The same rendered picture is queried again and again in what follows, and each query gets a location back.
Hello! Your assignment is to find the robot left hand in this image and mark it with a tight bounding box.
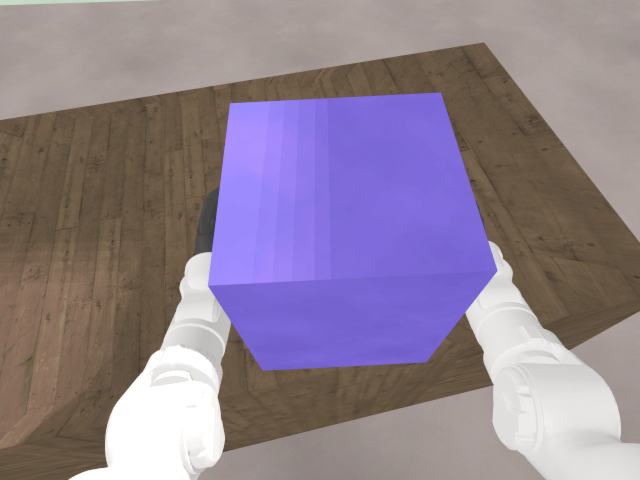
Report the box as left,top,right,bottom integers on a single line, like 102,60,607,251
195,186,220,255

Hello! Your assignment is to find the robot right upper arm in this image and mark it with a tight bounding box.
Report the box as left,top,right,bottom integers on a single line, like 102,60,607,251
493,363,640,480

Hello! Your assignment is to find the robot left upper arm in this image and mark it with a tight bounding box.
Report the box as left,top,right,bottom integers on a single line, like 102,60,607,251
69,380,225,480

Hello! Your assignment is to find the carton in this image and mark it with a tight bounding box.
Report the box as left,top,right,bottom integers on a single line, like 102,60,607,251
208,93,498,371

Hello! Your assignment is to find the pedestal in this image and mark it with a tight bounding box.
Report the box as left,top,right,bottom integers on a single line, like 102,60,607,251
0,43,640,480

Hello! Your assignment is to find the robot left forearm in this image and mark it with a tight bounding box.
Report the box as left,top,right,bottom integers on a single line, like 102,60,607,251
105,252,231,465

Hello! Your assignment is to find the robot right forearm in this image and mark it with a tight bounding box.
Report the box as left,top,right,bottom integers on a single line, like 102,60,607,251
465,241,621,437

